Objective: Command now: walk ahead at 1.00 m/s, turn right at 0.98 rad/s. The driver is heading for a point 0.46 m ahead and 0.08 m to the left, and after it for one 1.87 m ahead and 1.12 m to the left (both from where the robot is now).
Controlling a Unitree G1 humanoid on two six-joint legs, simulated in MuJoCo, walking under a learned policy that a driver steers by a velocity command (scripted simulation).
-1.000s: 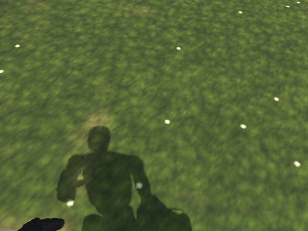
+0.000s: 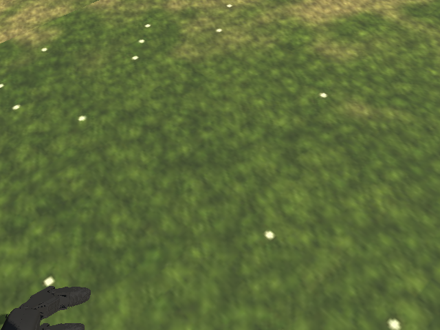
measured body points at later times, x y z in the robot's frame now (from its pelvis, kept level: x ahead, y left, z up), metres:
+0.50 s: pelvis +0.43 -0.03 +0.00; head +0.46 -0.03 +0.45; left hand +0.48 +0.24 -0.12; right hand +0.60 -0.28 -0.10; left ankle +0.67 +0.09 -0.67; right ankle +0.28 -0.08 -0.72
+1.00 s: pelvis +0.65 -0.04 +0.02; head +0.68 +0.00 +0.46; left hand +0.70 +0.29 -0.08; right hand +0.94 -0.24 -0.05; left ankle +0.68 +0.04 -0.72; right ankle +0.84 -0.15 -0.68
